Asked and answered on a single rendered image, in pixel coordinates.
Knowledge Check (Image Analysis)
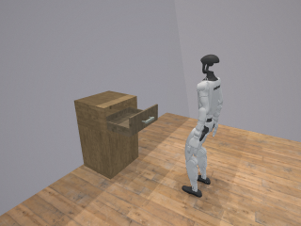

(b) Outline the left robot upper arm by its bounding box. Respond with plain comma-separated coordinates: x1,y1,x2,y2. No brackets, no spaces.
197,81,210,115

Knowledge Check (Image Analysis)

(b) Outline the handle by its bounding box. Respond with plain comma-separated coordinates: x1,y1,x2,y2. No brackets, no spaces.
142,117,155,124

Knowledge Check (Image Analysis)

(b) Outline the right robot upper arm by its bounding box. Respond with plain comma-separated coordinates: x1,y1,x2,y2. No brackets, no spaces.
217,77,224,105

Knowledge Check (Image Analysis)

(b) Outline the robot right forearm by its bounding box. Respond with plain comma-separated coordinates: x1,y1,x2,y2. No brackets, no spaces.
212,103,223,123

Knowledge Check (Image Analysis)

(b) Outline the robot foot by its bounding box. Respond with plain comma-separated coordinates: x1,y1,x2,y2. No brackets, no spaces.
182,186,202,198
197,174,211,185

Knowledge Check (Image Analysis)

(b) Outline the robot left forearm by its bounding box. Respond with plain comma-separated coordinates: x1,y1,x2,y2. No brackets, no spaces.
193,107,207,139

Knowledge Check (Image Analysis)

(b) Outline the drawer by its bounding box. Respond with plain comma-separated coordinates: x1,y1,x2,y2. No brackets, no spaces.
106,104,158,137

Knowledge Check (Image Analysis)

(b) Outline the robot right foot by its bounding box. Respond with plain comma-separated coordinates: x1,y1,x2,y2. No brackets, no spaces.
197,174,211,185

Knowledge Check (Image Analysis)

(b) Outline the cabinet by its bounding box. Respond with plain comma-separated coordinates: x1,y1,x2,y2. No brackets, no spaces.
74,90,139,180

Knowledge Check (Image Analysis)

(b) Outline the right robot hand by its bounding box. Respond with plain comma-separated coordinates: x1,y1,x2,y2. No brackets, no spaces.
208,122,218,137

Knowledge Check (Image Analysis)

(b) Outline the robot left foot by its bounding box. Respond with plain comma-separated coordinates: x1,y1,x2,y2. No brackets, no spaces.
182,186,202,198

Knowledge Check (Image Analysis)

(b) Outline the left robot hand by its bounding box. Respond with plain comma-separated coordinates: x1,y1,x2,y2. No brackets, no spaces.
187,137,200,156

